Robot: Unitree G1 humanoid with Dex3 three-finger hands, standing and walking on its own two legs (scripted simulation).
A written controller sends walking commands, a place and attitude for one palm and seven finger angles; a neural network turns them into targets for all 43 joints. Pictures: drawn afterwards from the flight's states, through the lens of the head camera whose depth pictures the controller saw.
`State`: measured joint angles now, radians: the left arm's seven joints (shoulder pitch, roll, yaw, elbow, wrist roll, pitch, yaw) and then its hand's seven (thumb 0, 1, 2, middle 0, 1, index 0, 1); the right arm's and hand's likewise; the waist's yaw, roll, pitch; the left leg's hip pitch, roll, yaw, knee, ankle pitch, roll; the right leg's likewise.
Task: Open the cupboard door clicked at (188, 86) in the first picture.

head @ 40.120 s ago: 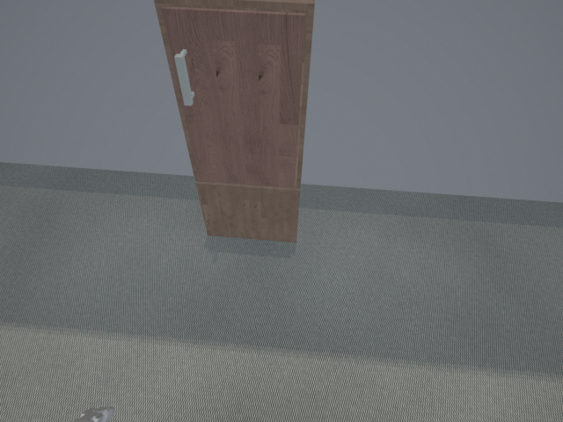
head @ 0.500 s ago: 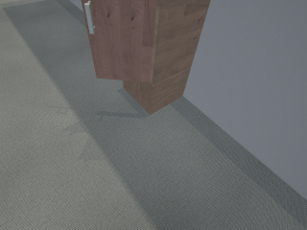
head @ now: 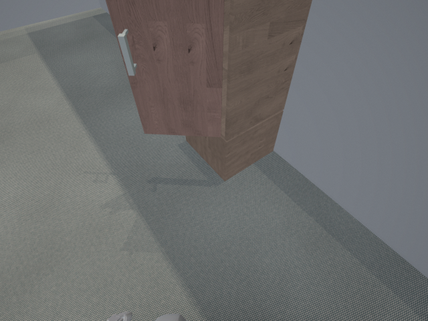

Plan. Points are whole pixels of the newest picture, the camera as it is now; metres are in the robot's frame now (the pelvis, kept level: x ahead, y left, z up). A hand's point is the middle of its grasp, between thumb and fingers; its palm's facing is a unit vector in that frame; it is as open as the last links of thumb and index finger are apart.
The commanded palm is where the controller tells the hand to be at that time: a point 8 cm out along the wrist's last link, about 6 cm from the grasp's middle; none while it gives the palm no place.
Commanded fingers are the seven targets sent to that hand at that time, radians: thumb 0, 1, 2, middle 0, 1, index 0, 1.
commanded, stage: take the last steps up to it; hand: left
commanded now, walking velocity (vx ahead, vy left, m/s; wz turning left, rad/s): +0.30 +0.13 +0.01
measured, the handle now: (128, 52) +0.93 +0.32 +0.02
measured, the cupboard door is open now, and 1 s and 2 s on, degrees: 49 49 49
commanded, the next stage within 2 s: come to a stop and stand still in 0.76 s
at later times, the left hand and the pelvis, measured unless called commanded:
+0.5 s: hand (95, 291) +0.21 +0.28 -0.17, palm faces +0.04 -0.98 -0.17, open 7.3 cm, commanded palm none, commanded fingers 0.00 0.90 0.90 -0.20 -0.30 -0.20 -0.30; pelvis +0.18 +0.10 +0.01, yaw -2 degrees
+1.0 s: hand (117, 222) +0.39 +0.28 -0.17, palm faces -0.01 -0.98 -0.19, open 7.2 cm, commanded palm none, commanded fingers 0.00 0.90 0.90 -0.20 -0.30 -0.20 -0.30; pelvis +0.34 +0.09 +0.00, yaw -4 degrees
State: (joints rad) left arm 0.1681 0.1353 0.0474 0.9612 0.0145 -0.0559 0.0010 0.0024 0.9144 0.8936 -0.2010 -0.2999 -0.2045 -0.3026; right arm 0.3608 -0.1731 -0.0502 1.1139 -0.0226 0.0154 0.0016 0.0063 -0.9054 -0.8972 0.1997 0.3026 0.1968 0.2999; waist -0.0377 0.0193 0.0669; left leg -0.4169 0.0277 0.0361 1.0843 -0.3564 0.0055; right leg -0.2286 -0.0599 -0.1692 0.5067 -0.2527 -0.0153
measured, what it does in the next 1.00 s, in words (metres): walks ahead: left foot, then right foot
